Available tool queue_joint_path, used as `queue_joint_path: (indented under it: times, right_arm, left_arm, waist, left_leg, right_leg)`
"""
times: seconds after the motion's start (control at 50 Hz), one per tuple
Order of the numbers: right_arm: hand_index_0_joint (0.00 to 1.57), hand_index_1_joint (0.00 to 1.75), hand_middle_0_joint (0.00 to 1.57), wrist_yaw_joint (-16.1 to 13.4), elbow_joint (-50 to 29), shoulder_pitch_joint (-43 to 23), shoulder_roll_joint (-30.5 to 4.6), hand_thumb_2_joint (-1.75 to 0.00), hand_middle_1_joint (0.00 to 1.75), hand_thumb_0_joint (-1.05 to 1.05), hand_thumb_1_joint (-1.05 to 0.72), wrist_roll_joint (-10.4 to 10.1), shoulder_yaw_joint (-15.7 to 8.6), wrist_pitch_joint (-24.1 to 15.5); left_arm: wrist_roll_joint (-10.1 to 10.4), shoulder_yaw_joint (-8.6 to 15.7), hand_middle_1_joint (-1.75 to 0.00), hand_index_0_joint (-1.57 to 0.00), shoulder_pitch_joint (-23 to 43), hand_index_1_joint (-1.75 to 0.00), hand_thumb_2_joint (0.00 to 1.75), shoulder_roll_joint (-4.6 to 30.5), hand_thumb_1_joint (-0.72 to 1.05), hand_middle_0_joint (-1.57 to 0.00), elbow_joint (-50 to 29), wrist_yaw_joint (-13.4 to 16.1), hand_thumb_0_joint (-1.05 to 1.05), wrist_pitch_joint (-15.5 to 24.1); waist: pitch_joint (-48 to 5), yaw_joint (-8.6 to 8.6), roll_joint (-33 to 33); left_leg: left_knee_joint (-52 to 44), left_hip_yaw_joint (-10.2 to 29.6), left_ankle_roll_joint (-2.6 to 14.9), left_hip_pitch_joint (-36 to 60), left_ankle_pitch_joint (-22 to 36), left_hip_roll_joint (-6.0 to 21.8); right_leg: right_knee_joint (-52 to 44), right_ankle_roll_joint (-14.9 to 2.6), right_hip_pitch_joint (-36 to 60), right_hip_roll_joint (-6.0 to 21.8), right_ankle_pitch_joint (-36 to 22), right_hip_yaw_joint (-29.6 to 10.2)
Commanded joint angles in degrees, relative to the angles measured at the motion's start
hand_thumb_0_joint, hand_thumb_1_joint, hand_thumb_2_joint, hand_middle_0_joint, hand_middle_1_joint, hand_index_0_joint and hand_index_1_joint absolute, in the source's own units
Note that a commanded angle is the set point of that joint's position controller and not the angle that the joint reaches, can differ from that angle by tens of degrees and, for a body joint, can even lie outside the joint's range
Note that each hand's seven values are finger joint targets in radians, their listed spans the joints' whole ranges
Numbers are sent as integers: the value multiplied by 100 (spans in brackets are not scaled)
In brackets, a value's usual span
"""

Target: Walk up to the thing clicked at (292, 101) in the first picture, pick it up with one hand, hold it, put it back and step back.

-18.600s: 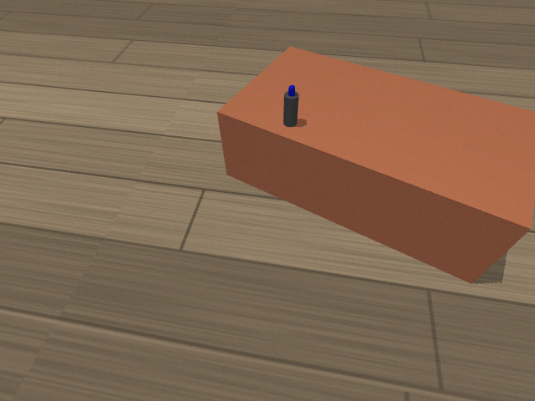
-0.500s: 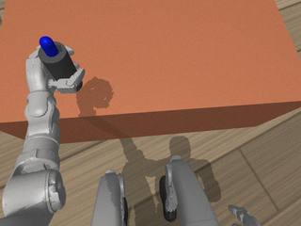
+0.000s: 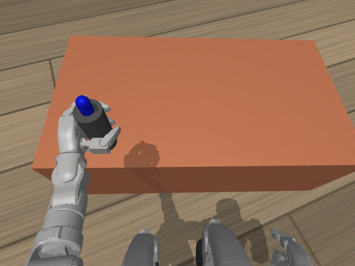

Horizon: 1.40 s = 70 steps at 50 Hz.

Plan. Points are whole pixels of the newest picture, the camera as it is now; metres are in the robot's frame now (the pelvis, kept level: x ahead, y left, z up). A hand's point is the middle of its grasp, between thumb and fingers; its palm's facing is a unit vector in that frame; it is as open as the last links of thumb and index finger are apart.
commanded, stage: lift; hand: left
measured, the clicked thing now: (95, 123) +0.40 +0.18 +0.05
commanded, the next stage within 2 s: hold in 0.82 s
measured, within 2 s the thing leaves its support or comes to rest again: neither
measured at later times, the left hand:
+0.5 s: hand (94, 125) +0.38 +0.17 +0.08, palm faces +0.07 -1.00 -0.01, open 7.7 cm
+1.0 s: hand (92, 128) +0.36 +0.16 +0.10, palm faces +0.07 -1.00 +0.00, open 7.7 cm
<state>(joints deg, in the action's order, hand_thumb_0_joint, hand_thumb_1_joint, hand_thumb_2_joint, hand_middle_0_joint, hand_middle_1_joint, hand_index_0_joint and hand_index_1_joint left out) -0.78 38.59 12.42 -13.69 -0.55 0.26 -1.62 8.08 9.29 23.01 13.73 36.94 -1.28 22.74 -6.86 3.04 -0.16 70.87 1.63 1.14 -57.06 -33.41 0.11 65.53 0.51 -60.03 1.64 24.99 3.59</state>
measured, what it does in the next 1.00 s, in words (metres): rises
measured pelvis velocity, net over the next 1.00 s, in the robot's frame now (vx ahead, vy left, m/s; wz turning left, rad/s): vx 0.02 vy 0.00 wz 0.00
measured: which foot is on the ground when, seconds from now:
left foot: down 0.00-1.00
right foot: down 0.00-1.00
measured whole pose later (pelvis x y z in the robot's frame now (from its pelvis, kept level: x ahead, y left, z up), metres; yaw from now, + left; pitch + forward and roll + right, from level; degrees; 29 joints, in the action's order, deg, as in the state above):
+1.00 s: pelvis +0.02 +0.00 +0.06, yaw +0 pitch +9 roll -1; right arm -1.4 38.4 13.7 -12.7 -0.7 0.1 -2.2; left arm 10.1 7.0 10.1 11.3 28.2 -4.0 21.3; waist -2.7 1.3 -0.2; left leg 51.2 0.7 0.8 -32.3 -27.4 0.2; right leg 47.7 0.4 -36.1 1.1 20.1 2.8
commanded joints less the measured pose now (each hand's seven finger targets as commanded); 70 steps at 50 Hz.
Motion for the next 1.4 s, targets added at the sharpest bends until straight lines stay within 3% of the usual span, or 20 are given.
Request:
queue_joint_path:
  times: [0.0,0.06,0.14,0.2,0.24,0.26,0.38,0.5,0.66,0.72,0.84,0.94,1.0,1.04,1.08,1.1,1.2,1.24,1.28,1.38]
  right_arm:
    - [20,30,20,-69,-489,395,-854,-90,30,0,-90,-10,-334,-191]
    - [20,30,20,-63,-497,431,-834,-90,30,0,-90,-7,-332,-172]
    - [20,30,20,-67,-555,349,-787,-90,30,0,-90,-20,-326,-174]
    - [20,30,20,-70,-554,379,-784,-90,30,0,-90,-9,-320,-183]
    - [20,30,20,-78,-603,337,-794,-90,30,0,-90,-28,-345,-185]
    - [20,30,20,-85,-594,358,-801,-90,30,0,-90,-34,-348,-180]
    - [20,30,20,-75,-624,354,-769,-90,30,0,-90,-26,-337,-192]
    - [20,30,20,-83,-661,296,-730,-90,30,0,-89,-29,-334,-196]
    - [20,30,20,-107,-693,182,-726,-90,30,0,-89,-28,-328,-235]
    - [20,30,20,-104,-653,213,-736,-90,30,0,-89,-22,-332,-259]
    - [20,30,20,-122,-719,28,-705,-90,30,0,-89,-45,-313,-274]
    - [20,30,20,-138,-674,69,-704,-90,30,0,-90,-48,-318,-313]
    - [20,30,20,-144,-677,-12,-680,-90,30,0,-90,-43,-316,-319]
    - [20,30,20,-139,-668,28,-700,-90,30,0,-90,-39,-322,-336]
    - [20,30,20,-141,-683,20,-688,-90,30,0,-90,-31,-325,-325]
    - [20,30,20,-153,-673,49,-687,-90,30,0,-90,-40,-310,-325]
    - [20,30,20,-136,-671,-17,-684,-90,30,0,-90,-33,-323,-322]
    - [20,30,20,-139,-682,-18,-673,-90,30,0,-90,-45,-312,-321]
    - [20,30,20,-148,-715,-93,-656,-90,30,0,-89,-48,-307,-327]
    - [20,30,20,-152,-681,-35,-692,-90,30,0,-90,-61,-326,-345]
  left_arm:
    - [55,91,-136,-129,1640,-137,125,704,34,-128,-1542,-30,0,430]
    - [59,51,-137,-129,1584,-137,126,666,34,-128,-1753,-18,0,412]
    - [91,163,-138,-130,1440,-138,126,745,34,-129,-1852,-15,0,421]
    - [103,68,-137,-129,1185,-137,126,641,35,-127,-1867,-54,0,404]
    - [106,-28,-138,-129,1048,-138,126,551,36,-128,-1843,-95,0,380]
    - [127,106,-138,-128,1134,-138,127,697,37,-127,-1958,-99,0,389]
    - [158,73,-138,-128,897,-138,127,635,38,-127,-2054,-164,0,345]
    - [208,54,-139,-130,854,-139,128,585,42,-128,-2154,-205,0,344]
    - [226,5,-141,-132,702,-141,130,513,45,-130,-2256,-227,0,343]
    - [238,27,-142,-133,540,-142,131,495,44,-132,-2138,-241,0,353]
    - [254,6,-145,-135,492,-145,133,493,47,-134,-2262,-289,0,348]
    - [290,34,-142,-135,463,-141,125,493,42,-133,-2417,-282,0,345]
    - [235,48,-139,-133,432,-138,123,512,43,-131,-2330,-276,0,348]
    - [276,-52,-139,-132,397,-138,123,395,46,-130,-2439,-294,0,346]
    - [262,103,-139,-132,412,-138,122,581,43,-130,-2612,-280,0,356]
    - [263,11,-139,-132,131,-138,122,410,43,-131,-2174,-288,0,288]
    - [260,73,-142,-133,352,-141,125,531,45,-131,-2619,-291,0,311]
    - [248,-19,-142,-134,61,-141,126,369,45,-132,-2227,-321,0,255]
    - [307,34,-142,-134,302,-141,126,455,47,-132,-2606,-349,0,305]
    - [318,39,-144,-136,68,-143,127,428,45,-134,-2506,-403,0,265]
  waist:
    - [-2325,62,-405]
    - [-2317,44,-395]
    - [-2146,0,-197]
    - [-2195,-5,-331]
    - [-2046,-2,-176]
    - [-2027,-27,-190]
    - [-1909,-105,-301]
    - [-1672,-86,-151]
    - [-1387,-99,-149]
    - [-1370,-127,-220]
    - [-1155,-162,-110]
    - [-1339,-127,-72]
    - [-1047,-165,-129]
    - [-1298,-126,-192]
    - [-1521,-227,-259]
    - [-1295,-124,10]
    - [-1258,-216,-222]
    - [-1085,-166,-44]
    - [-1224,-179,-60]
    - [-1114,-187,-121]
  left_leg:
    - [-1332,111,-111,1509,1976,-50]
    - [-1452,126,-146,1804,2340,-26]
    - [-1661,98,-108,1763,2277,-33]
    - [-1743,113,-156,2092,2679,-7]
    - [-1854,94,-138,2124,2597,-9]
    - [-1898,82,-133,2122,2536,-13]
    - [-2110,92,-183,2390,2925,12]
    - [-2351,48,-128,2427,2397,-2]
    - [-2602,30,-127,2586,2238,6]
    - [-2665,86,-181,2678,2465,32]
    - [-2820,11,-102,2628,1926,-19]
    - [-2806,-24,-101,2808,2283,-22]
    - [-2888,-13,-101,2759,1986,-25]
    - [-2893,4,-138,2970,2268,-3]
    - [-2848,-12,-141,3056,2503,-22]
    - [-2838,-20,-113,2934,2507,-24]
    - [-2921,-35,-136,2976,2483,-29]
    - [-2949,-44,-109,2941,2336,-25]
    - [-2966,-67,-78,3006,2167,-45]
    - [-3018,-32,-129,3079,2533,-13]
  right_leg:
    - [-902,-241,2027,-152,-1524,-125]
    - [-997,-250,2203,-162,-1741,-102]
    - [-1189,-221,2597,-161,-1816,-119]
    - [-1224,-245,2663,-160,-2030,-95]
    - [-1336,-234,2788,-162,-2029,-106]
    - [-1391,-236,2856,-158,-1986,-115]
    - [-1513,-257,3062,-165,-2194,-79]
    - [-1810,-224,3291,-168,-1875,-97]
    - [-2015,-214,3411,-175,-1739,-94]
    - [-2001,-233,3420,-178,-1830,-59]
    - [-2236,-190,3583,-161,-1521,-112]
    - [-2257,-177,3802,-148,-1912,-135]
    - [-2338,-181,3630,-158,-1592,-124]
    - [-2283,-197,3717,-167,-1797,-112]
    - [-2289,-197,3902,-158,-2004,-124]
    - [-2317,-181,3943,-165,-2081,-121]
    - [-2361,-191,3944,-147,-2018,-135]
    - [-2416,-179,3909,-159,-1916,-128]
    - [-2492,-155,4003,-149,-1848,-158]
    - [-2443,-186,4019,-154,-2067,-122]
